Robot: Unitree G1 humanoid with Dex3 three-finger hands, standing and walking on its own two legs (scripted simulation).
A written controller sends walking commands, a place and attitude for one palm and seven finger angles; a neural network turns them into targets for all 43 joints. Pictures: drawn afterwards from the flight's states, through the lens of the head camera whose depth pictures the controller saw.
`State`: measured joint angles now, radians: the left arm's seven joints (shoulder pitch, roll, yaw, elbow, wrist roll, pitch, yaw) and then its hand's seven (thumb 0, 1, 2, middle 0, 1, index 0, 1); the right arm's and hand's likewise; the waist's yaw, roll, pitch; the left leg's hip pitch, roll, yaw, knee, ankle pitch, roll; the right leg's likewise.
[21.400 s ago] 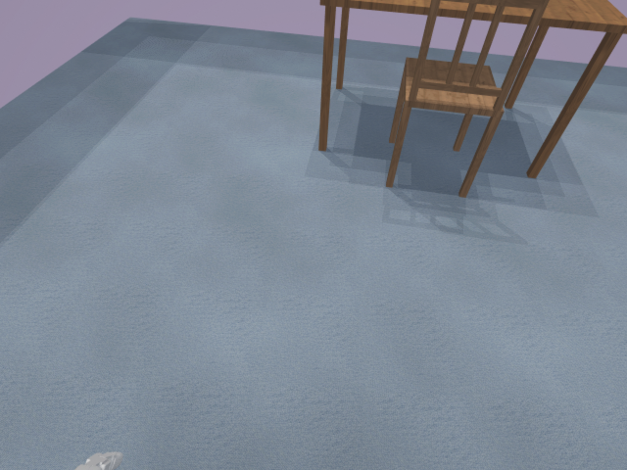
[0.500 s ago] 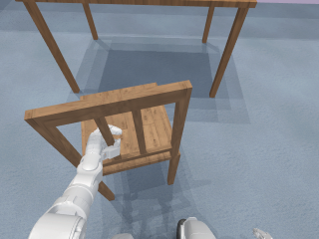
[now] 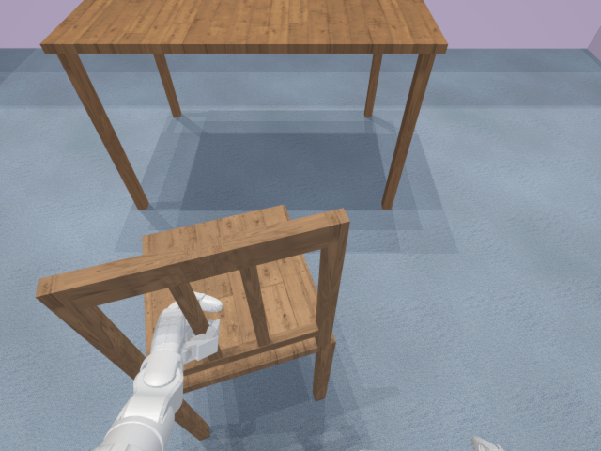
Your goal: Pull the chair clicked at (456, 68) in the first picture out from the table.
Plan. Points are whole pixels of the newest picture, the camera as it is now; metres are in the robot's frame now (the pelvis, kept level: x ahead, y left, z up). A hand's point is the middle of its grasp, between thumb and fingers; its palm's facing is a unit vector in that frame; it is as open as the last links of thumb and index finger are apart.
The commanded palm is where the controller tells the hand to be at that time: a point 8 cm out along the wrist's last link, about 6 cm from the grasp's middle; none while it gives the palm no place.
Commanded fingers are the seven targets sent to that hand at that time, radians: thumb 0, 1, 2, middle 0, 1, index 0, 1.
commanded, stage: stop walking, hand still on the chair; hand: left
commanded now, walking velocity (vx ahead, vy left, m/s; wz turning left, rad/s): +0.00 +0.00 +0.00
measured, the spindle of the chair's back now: (199, 324) +0.31 +0.17 -0.07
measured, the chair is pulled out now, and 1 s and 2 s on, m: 0.64 0.64 0.64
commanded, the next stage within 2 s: open the thumb and straighten the fingers in 0.66 s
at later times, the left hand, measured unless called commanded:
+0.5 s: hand (210, 337) +0.29 +0.15 -0.07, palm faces +0.06 -0.98 -0.18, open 5.5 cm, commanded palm +0.27 +0.20 -0.05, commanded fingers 0.00 0.90 0.90 -0.50 -1.45 -0.50 -1.45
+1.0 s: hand (207, 334) +0.29 +0.16 -0.07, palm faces +0.09 -0.98 -0.17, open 7.7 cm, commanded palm +0.27 +0.21 -0.05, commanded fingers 0.00 -0.55 0.20 -0.43 -1.23 -0.43 -1.23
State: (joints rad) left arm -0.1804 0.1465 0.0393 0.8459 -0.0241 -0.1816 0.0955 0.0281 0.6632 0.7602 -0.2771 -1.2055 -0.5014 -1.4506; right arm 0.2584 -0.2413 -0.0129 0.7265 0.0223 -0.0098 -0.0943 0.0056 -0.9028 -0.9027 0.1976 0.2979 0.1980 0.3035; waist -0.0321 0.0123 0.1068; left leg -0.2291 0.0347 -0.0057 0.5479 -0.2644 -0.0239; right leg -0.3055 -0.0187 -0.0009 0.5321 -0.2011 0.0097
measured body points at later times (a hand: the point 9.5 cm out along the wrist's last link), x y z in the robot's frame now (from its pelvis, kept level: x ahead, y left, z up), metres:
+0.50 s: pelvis +0.03 +0.00 +0.01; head +0.06 +0.00 +0.45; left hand +0.28 +0.20 -0.05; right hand +0.17 -0.23 -0.11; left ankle +0.02 +0.14 -0.73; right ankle +0.07 -0.13 -0.73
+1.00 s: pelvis +0.03 +0.00 -0.01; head +0.08 -0.01 +0.43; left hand +0.28 +0.21 -0.06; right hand +0.16 -0.26 -0.12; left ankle +0.02 +0.14 -0.73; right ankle +0.07 -0.13 -0.73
